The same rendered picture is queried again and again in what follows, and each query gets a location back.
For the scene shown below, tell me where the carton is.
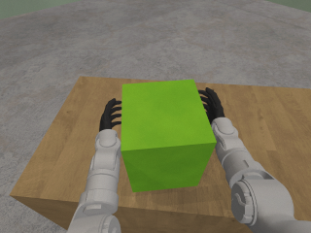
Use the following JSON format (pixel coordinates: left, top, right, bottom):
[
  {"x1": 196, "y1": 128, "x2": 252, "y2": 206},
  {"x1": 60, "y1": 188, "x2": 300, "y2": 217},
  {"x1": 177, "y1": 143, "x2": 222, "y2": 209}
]
[{"x1": 121, "y1": 79, "x2": 217, "y2": 192}]

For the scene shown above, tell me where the robot left upper arm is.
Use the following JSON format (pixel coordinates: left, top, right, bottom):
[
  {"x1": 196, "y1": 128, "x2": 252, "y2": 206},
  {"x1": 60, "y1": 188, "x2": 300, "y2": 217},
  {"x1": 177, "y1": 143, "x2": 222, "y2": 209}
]
[{"x1": 67, "y1": 214, "x2": 121, "y2": 233}]

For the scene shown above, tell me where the robot left hand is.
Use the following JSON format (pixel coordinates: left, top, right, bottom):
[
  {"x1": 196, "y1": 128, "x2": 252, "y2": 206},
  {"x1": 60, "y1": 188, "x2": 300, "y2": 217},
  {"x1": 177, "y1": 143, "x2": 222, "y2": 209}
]
[{"x1": 99, "y1": 98, "x2": 122, "y2": 132}]

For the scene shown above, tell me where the left robot forearm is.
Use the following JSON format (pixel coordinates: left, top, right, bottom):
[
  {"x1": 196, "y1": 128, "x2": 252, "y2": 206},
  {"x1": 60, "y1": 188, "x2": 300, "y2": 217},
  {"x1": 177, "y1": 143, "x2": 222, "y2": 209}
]
[{"x1": 66, "y1": 129, "x2": 121, "y2": 233}]

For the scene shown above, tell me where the pedestal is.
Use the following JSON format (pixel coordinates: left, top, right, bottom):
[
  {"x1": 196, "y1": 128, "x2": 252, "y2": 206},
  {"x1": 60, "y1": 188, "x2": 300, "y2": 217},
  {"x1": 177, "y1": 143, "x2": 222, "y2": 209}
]
[{"x1": 10, "y1": 76, "x2": 311, "y2": 233}]

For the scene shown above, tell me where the robot right upper arm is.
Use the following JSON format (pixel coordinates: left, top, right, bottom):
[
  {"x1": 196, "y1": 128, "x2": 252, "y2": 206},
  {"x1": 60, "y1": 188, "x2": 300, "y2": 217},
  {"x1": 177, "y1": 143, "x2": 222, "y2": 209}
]
[{"x1": 231, "y1": 179, "x2": 311, "y2": 233}]

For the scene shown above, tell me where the right robot forearm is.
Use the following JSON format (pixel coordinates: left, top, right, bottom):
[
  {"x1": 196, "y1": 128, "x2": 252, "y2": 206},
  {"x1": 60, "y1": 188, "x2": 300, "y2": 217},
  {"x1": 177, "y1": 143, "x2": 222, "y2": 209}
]
[{"x1": 211, "y1": 116, "x2": 294, "y2": 209}]

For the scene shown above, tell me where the robot right hand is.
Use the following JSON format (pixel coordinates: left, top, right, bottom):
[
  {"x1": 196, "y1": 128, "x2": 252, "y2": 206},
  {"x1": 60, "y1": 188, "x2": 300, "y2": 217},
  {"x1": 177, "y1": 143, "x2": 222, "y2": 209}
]
[{"x1": 197, "y1": 87, "x2": 225, "y2": 124}]

